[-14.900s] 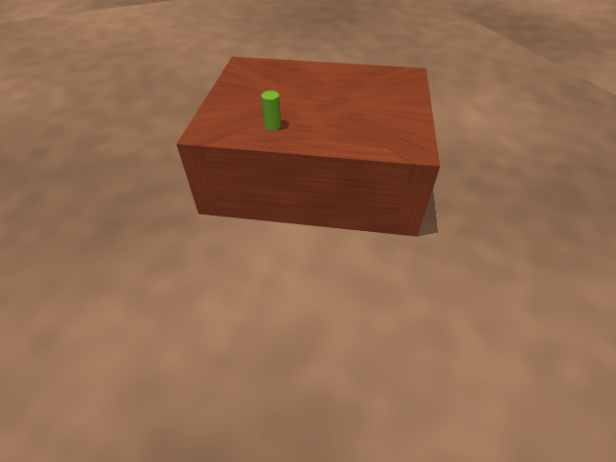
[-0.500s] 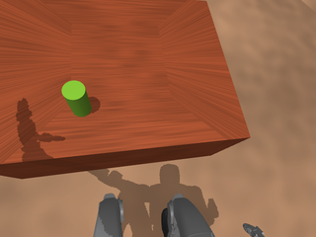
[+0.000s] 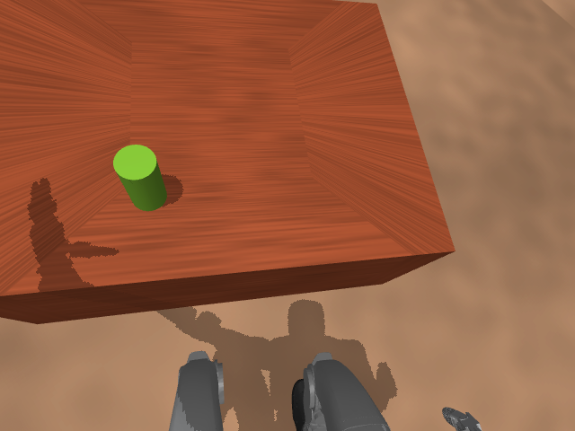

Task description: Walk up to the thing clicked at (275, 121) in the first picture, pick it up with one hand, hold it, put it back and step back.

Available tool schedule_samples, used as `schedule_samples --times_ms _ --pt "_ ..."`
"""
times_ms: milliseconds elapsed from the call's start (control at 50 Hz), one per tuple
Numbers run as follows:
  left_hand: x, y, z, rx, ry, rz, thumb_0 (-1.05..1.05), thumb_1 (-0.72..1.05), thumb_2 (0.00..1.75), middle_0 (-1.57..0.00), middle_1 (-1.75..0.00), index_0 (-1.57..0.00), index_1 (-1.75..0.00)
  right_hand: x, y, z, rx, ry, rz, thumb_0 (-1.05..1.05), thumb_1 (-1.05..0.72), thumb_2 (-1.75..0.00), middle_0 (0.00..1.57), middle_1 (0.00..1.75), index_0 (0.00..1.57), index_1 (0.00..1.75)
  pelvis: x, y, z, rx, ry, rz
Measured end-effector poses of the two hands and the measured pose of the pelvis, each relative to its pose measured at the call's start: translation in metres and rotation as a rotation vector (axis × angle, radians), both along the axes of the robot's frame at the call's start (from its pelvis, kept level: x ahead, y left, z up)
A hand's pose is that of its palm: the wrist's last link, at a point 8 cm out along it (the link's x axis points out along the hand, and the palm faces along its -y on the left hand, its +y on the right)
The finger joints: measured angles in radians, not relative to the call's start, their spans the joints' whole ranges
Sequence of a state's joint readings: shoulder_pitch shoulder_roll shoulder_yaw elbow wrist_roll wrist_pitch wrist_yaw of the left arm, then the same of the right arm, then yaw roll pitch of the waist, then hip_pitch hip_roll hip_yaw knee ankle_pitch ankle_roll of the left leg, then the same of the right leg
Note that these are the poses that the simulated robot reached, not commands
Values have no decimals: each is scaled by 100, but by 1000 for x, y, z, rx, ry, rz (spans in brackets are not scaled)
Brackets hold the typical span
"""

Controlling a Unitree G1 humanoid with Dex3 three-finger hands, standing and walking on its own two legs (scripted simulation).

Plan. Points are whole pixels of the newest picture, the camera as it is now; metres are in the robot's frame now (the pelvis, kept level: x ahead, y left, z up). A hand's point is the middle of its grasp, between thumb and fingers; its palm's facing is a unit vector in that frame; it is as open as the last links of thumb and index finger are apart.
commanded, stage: go down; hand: left
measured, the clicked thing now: (142, 180) +0.54 +0.22 -0.21
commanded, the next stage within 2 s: approach in 0.76 s
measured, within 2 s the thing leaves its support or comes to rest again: neither
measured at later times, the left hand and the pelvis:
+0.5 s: hand out of the picture +0.44 +0.42 +0.08, palm faces +0.31 -0.95 -0.01, open 17.1 cm; pelvis +0.00 +0.00 +0.00, yaw +0 degrees
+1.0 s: hand out of the picture +0.44 +0.42 +0.07, palm faces +0.30 -0.95 +0.01, open 17.4 cm; pelvis +0.00 +0.00 +0.00, yaw +0 degrees
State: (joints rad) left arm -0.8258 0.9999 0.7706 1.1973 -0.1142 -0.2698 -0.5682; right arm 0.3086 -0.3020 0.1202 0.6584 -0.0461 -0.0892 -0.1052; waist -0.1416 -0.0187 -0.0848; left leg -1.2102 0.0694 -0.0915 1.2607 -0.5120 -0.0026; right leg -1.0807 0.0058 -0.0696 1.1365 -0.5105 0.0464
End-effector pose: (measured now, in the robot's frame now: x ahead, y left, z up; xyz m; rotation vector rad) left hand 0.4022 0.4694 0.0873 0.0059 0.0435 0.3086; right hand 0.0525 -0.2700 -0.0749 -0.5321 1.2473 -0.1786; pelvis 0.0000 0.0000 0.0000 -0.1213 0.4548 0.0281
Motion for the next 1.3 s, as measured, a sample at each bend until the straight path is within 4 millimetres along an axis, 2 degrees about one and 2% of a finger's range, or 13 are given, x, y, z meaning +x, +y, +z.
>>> schedule_samples --times_ms 200,540,800,960,1040,1100,1200,1300 --pt "5 2 2 0 -9 4 -1 -44 6 -4 -6 -4 -5 4 3 0 0 -20 9 0 -90 -90 21 30 21 30 -2 1 -1 -2 3 0" --pt "2 -2 -3 -3 -2 1 -1 -44 7 -4 -6 -4 -5 -4 4 -3 12 11 -9 1 -90 -90 21 30 21 30 0 1 -1 1 3 -4" --pt "0 2 0 6 -1 11 -1 -44 7 -4 -7 -4 -6 2 0 1 -3 -11 0 1 -90 -90 21 30 21 30 0 0 0 -1 -1 0" --pt "1 0 -6 -7 5 1 -1 -48 5 -4 -6 -5 -5 5 1 -2 2 -10 6 0 -89 -90 21 30 21 30 0 1 -2 -1 7 -1" --pt "4 -5 -23 -32 15 -2 -1 -54 3 -5 -5 -6 -4 6 1 -7 7 -7 13 0 -88 -89 21 30 21 30 -1 1 -6 0 20 -4" --pt "7 -13 -46 -46 41 -9 -1 -57 2 -5 -5 -6 -3 7 1 -14 11 2 23 0 -87 -89 21 30 20 30 -3 0 -13 0 36 -9" --pt "15 -32 -102 -71 59 -14 -1 -59 1 -5 -5 -6 -4 5 -1 -37 14 32 45 0 -87 -89 21 30 20 30 -7 -1 -35 -3 87 -19" --pt "28 -55 -163 -67 16 -31 -1 -60 1 -4 -6 -5 -5 1 -5 -75 5 65 61 0 -87 -89 21 30 20 30 -14 -3 -74 -10 143 -31"
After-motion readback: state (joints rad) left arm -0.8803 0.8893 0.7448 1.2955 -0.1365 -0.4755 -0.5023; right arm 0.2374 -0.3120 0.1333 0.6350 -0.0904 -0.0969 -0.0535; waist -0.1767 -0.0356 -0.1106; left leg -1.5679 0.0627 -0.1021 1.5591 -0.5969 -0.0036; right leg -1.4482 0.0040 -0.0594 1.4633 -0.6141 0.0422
